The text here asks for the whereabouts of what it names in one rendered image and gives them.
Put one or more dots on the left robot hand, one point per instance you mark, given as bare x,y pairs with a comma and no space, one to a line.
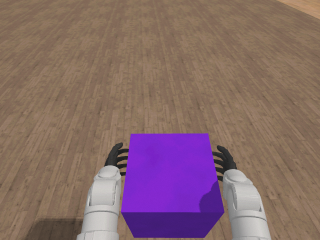
112,159

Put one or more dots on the carton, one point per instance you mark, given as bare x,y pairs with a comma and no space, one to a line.
171,189

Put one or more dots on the robot left forearm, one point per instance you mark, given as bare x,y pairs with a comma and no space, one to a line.
102,206

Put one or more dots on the right robot hand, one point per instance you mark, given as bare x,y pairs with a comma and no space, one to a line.
227,161

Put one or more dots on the robot right forearm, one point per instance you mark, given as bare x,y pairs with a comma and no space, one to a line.
245,208

